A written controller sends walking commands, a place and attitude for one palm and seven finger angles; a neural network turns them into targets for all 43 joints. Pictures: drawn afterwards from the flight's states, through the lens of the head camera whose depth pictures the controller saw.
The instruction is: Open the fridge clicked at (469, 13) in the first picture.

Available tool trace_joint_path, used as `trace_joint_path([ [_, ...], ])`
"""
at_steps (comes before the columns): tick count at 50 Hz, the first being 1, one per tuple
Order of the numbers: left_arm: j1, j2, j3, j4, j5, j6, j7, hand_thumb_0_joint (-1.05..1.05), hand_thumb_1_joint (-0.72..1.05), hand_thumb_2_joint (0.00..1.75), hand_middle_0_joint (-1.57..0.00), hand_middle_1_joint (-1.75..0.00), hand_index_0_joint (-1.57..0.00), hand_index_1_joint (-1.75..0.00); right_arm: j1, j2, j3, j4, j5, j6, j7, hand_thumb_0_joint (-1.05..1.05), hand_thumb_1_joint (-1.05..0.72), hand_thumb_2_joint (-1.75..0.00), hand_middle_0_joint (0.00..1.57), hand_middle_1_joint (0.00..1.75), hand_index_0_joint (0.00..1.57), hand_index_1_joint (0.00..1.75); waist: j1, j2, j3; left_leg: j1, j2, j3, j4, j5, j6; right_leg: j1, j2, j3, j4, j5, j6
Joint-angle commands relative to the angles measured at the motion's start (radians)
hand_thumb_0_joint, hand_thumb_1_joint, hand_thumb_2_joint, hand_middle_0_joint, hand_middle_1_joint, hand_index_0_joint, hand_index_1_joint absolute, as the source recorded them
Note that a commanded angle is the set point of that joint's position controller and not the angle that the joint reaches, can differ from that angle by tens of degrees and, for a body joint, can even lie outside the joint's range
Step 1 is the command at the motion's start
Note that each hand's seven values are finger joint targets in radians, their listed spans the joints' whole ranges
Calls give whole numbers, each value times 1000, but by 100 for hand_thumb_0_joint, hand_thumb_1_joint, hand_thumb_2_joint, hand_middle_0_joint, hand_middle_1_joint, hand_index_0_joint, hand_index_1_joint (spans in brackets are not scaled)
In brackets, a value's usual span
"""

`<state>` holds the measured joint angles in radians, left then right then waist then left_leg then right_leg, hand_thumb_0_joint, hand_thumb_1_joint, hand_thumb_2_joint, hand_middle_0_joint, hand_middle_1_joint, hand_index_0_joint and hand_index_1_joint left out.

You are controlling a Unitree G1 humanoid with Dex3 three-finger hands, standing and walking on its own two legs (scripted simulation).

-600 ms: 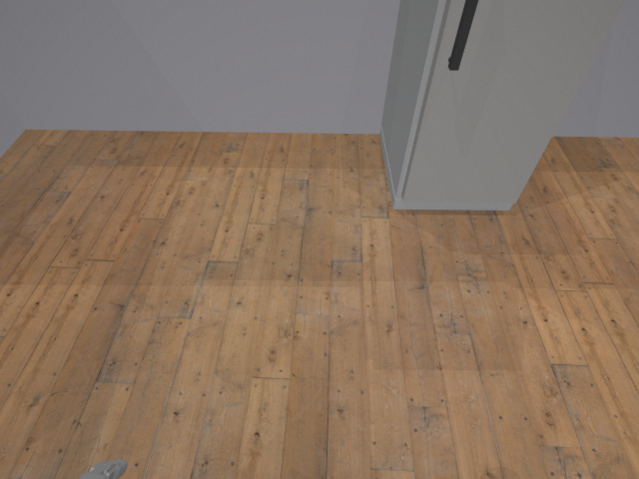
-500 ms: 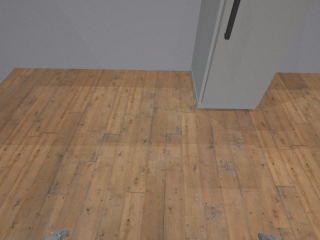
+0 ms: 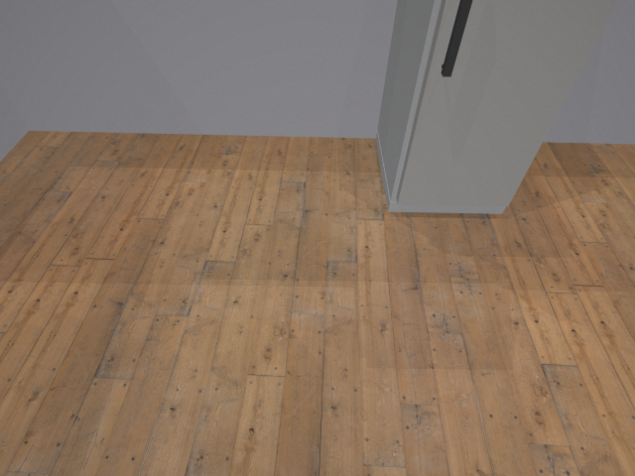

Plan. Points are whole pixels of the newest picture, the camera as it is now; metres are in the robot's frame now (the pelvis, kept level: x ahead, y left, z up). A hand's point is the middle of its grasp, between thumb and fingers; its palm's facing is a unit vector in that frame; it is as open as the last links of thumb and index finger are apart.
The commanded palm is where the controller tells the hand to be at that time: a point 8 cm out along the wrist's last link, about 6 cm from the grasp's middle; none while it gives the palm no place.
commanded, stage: stand and wait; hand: left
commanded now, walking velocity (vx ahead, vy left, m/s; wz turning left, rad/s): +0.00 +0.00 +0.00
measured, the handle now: (463, 0) +1.30 -0.34 +0.13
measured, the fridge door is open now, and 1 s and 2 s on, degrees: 0 0 0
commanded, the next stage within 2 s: look at it before walking up in 0.22 s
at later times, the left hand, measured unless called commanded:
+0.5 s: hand out of the picture +0.06 +0.24 -0.15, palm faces -0.04 -0.94 -0.34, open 7.4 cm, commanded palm none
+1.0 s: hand out of the picture +0.06 +0.24 -0.15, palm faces -0.04 -0.94 -0.34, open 7.4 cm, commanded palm none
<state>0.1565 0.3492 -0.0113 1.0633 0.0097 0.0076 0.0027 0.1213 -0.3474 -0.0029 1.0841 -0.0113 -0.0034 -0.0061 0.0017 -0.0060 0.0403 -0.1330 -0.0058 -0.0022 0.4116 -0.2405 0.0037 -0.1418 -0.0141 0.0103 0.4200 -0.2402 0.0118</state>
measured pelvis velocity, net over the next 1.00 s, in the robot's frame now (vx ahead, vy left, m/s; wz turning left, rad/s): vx -0.01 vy -0.01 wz -0.01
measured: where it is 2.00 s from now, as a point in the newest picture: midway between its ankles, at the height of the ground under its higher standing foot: outside the picture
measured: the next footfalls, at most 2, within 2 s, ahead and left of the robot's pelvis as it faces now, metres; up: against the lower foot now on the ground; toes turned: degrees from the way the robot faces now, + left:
left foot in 1.82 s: +0.11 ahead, +0.09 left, +0.00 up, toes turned -23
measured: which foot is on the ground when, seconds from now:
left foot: down 0.00-1.00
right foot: down 0.00-1.00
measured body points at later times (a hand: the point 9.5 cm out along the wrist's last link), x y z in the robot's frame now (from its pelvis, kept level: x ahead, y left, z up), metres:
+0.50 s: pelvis -0.02 -0.01 +0.00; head -0.02 -0.01 +0.45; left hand +0.06 +0.29 -0.13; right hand +0.06 -0.30 -0.13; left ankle -0.01 +0.12 -0.74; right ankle -0.01 -0.13 -0.74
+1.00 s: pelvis -0.01 -0.01 +0.00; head -0.01 -0.01 +0.45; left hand +0.06 +0.29 -0.13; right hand +0.07 -0.31 -0.13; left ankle -0.01 +0.12 -0.74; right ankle -0.01 -0.13 -0.74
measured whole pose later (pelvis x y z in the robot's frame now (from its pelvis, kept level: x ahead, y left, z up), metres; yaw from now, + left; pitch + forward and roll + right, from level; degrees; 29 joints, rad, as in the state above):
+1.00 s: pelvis -0.01 -0.01 +0.00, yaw +0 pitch -2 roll +0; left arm 0.14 0.34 -0.01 1.09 0.01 0.00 0.00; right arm 0.11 -0.35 0.00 1.11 -0.01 -0.01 0.00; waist 0.00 0.00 0.04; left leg -0.13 0.01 0.00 0.37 -0.20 -0.01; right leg -0.14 0.00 0.01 0.38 -0.20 0.00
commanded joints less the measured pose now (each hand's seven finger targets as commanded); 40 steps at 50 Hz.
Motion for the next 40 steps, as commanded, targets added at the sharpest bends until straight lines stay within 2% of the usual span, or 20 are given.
trace_joint_path([
  [1,-63,199,47,-63,-1,-30,10,0,90,90,-20,-30,-20,-30,-67,-201,-37,-61,3,-31,-9,0,-90,-90,20,30,20,30,1,5,-80,3,119,-91,-79,177,32,11,-108,83,-71,163,-41],
  [20,-65,198,46,-47,3,-31,8,0,90,90,-20,-30,-20,-30,-49,-200,-34,-37,3,-30,-4,0,-90,-90,20,30,20,30,2,-4,-38,-21,118,-102,-110,91,27,-32,-101,99,-109,53,-40],
  [30,-56,198,45,-44,2,-36,8,0,90,90,-20,-30,-20,-30,-46,-197,-35,-34,5,-31,-4,0,-90,-90,20,30,20,30,0,-3,-69,3,120,-95,-97,126,24,-23,-105,104,-108,99,-42],
  [40,-54,200,45,-40,2,-37,9,0,90,90,-20,-30,-20,-30,-47,-200,-32,-30,5,-31,-6,0,-90,-90,20,30,20,30,0,-7,-67,12,125,-90,-97,159,22,-12,-107,98,-107,147,-42],
])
